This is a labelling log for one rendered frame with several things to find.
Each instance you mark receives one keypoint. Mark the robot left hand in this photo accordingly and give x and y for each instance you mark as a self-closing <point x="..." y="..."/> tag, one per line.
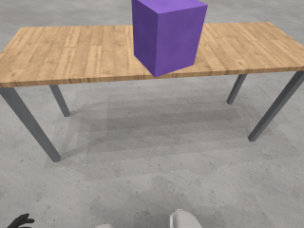
<point x="23" y="219"/>

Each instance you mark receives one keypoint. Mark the carton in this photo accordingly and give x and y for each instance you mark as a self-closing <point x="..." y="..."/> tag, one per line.
<point x="166" y="33"/>

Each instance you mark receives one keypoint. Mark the right robot thigh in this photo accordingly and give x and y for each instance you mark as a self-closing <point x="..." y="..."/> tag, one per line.
<point x="182" y="219"/>

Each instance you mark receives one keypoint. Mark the table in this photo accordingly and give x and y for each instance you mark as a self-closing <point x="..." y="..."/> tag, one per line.
<point x="52" y="56"/>

